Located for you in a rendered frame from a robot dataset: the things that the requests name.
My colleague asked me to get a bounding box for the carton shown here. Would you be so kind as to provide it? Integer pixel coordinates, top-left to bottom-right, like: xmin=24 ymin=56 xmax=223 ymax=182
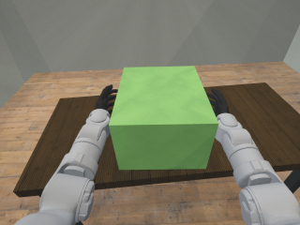
xmin=109 ymin=66 xmax=218 ymax=171

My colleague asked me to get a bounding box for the left robot upper arm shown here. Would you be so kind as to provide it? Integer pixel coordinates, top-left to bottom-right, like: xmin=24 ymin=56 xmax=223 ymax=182
xmin=14 ymin=172 xmax=95 ymax=225

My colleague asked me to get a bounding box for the right robot upper arm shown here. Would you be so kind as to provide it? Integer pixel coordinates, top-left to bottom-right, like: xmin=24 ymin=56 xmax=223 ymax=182
xmin=239 ymin=182 xmax=300 ymax=225

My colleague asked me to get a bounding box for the robot left hand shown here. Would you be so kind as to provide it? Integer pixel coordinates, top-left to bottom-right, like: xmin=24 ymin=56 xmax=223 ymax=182
xmin=95 ymin=84 xmax=118 ymax=113

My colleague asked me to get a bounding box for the right robot forearm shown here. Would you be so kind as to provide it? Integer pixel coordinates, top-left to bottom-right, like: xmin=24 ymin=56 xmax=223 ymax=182
xmin=215 ymin=112 xmax=300 ymax=211

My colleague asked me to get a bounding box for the left robot forearm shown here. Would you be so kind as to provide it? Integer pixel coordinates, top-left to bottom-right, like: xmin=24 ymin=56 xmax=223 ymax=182
xmin=39 ymin=109 xmax=111 ymax=211

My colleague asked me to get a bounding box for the robot right hand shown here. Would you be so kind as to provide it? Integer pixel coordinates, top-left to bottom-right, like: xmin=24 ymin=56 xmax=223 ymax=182
xmin=206 ymin=88 xmax=230 ymax=117

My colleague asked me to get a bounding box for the table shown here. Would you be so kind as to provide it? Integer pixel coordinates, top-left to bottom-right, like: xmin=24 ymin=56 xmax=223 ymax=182
xmin=13 ymin=82 xmax=300 ymax=225

